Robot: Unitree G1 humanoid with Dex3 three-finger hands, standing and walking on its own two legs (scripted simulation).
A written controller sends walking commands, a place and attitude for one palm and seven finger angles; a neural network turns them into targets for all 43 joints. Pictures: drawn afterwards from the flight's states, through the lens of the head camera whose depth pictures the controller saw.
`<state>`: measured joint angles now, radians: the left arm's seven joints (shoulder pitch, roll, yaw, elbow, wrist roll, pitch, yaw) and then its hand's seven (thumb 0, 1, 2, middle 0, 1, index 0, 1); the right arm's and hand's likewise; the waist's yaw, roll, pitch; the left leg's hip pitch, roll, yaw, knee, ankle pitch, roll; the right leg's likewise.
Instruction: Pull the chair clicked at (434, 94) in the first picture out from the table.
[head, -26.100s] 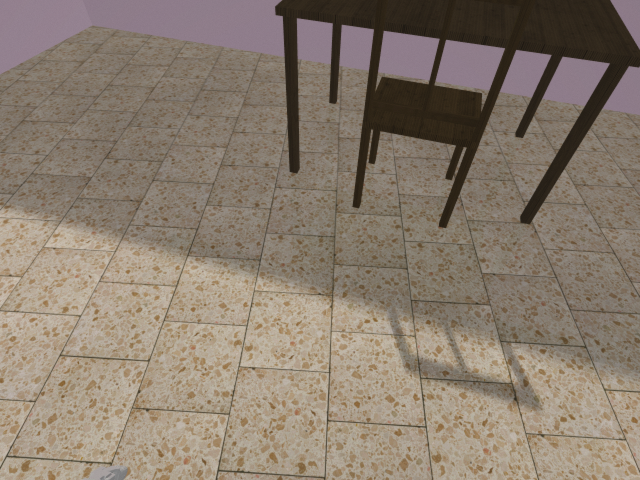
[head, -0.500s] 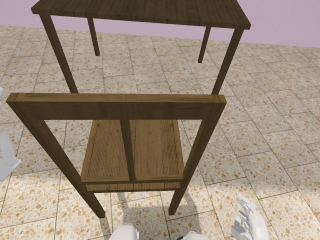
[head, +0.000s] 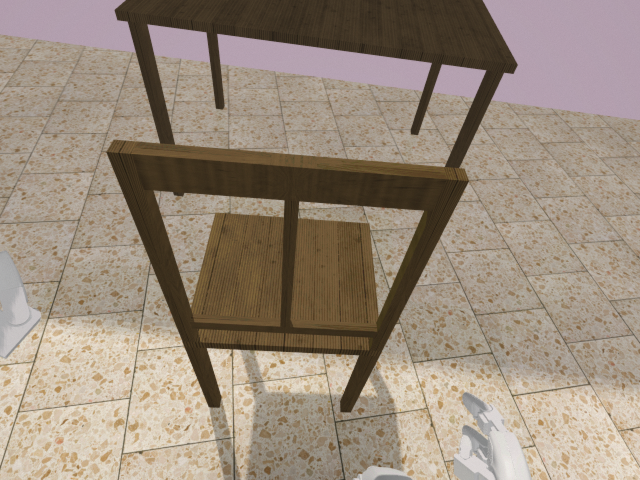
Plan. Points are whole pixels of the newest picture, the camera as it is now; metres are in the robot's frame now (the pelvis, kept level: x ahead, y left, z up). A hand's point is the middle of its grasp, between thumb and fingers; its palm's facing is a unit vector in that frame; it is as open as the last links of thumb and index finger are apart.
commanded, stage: stop stepping back and stand still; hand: left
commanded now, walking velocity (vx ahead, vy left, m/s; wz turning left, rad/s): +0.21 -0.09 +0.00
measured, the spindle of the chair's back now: (288, 272) +0.44 +0.08 -0.06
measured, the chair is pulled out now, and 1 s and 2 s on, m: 0.70 0.70 0.70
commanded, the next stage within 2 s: let the arm hang, fingers relaxed in 1.08 s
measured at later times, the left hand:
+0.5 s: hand (68, 337) +0.19 +0.23 +0.17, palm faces +0.38 -0.78 -0.49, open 7.4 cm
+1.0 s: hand (110, 308) +0.23 +0.22 +0.16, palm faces +0.32 -0.82 -0.48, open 7.4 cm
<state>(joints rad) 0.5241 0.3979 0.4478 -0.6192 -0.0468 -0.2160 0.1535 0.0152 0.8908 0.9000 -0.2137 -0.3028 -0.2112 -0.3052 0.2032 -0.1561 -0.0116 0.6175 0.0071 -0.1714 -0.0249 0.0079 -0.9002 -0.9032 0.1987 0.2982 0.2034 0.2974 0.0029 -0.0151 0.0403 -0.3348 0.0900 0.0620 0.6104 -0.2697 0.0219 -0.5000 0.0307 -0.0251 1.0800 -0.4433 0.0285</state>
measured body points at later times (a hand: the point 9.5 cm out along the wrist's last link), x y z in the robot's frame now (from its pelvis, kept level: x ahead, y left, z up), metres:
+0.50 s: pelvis -0.02 -0.02 +0.00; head -0.02 -0.02 +0.45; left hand +0.17 +0.27 +0.20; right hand +0.07 -0.28 -0.10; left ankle +0.04 +0.09 -0.73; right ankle -0.07 -0.15 -0.73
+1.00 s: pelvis +0.00 -0.03 +0.01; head +0.03 -0.02 +0.45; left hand +0.20 +0.26 +0.18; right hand +0.16 -0.27 -0.08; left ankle +0.04 +0.09 -0.73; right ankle -0.07 -0.15 -0.73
